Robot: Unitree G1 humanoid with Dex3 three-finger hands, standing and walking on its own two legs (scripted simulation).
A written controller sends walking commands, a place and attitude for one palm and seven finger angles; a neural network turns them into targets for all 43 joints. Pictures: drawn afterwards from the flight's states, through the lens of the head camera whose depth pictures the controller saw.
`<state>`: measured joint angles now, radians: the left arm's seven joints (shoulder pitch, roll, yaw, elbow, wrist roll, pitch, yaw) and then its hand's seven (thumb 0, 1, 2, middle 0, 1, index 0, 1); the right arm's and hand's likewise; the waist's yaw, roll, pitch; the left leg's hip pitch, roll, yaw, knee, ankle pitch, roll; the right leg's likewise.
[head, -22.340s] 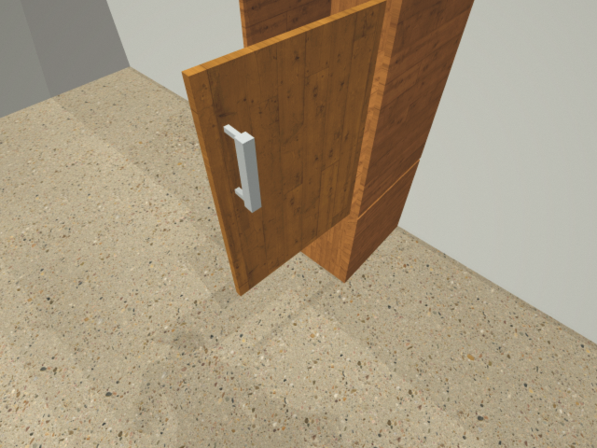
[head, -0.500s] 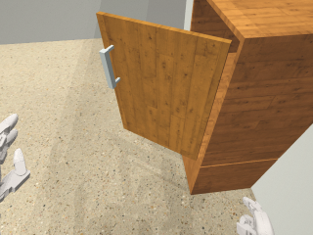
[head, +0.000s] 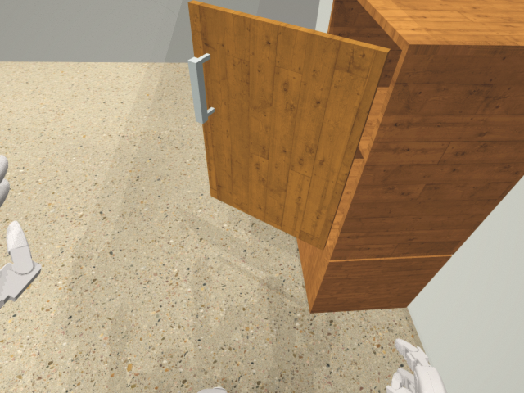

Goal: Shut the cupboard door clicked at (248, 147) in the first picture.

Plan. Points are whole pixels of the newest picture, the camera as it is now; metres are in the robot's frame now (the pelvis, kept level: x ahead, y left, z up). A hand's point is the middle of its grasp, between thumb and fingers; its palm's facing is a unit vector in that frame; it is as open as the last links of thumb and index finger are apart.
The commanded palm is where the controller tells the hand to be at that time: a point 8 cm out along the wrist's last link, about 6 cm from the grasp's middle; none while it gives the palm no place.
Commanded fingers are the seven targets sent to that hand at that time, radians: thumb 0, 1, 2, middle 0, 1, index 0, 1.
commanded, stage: step back with the hand held close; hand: left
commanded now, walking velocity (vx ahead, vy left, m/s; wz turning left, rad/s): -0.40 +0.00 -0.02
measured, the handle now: (203, 89) +0.73 +0.20 +0.09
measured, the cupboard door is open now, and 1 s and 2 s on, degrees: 55 55 55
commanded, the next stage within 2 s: stop stepping back and stand still in 0.48 s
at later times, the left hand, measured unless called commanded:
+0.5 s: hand out of the picture +0.09 +0.27 +0.19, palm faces +0.48 -0.77 -0.42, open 7.4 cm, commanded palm +0.04 +0.32 +0.20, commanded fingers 0.00 0.90 0.90 -0.20 -0.30 -0.20 -0.30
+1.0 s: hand out of the picture +0.01 +0.31 +0.20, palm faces +0.50 -0.79 -0.36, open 7.4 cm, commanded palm -0.04 +0.34 +0.20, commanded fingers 0.00 0.90 0.90 -0.20 -0.30 -0.20 -0.30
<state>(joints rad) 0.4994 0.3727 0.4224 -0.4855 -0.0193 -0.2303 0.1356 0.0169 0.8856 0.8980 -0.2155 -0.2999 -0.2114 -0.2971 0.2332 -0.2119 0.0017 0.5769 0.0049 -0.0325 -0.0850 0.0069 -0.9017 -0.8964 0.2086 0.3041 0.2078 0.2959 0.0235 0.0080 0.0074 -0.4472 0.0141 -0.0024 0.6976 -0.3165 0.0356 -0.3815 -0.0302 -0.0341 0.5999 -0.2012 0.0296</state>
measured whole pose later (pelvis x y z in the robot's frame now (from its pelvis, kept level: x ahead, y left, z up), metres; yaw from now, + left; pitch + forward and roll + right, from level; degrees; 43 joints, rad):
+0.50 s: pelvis -0.08 +0.01 +0.00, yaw +4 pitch +0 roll -2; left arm 0.58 0.41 0.40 -0.56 -0.03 -0.28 0.15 0.02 0.88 0.90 -0.22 -0.30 -0.21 -0.30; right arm 0.21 -0.21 -0.02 0.66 -0.01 -0.07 -0.08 0.01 -0.90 -0.90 0.21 0.30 0.21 0.30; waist 0.02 -0.01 -0.04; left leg -0.47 0.01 0.01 0.68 -0.30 -0.01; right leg -0.36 0.02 0.05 0.60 -0.25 0.04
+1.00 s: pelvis -0.17 +0.03 +0.00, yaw +2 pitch -4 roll -3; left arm 0.49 0.45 0.43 -0.48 -0.07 -0.18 0.15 0.01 0.88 0.90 -0.22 -0.30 -0.22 -0.30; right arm 0.27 -0.21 0.00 0.68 0.01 -0.05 -0.09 0.01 -0.90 -0.90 0.21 0.30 0.21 0.30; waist -0.01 0.01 -0.07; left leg -0.48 0.03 0.08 0.59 -0.11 0.04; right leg -0.01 0.06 0.00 0.56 -0.48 -0.01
